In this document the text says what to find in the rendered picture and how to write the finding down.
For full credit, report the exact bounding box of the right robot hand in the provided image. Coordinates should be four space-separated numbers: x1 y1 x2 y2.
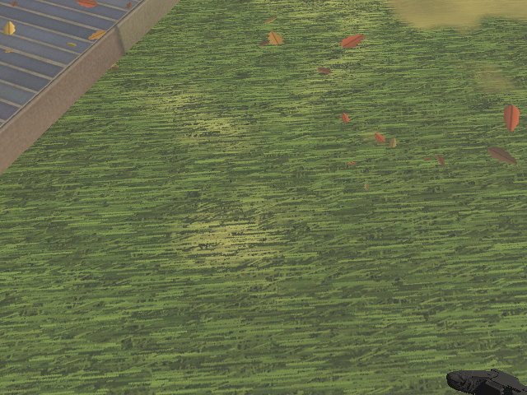
446 369 527 395

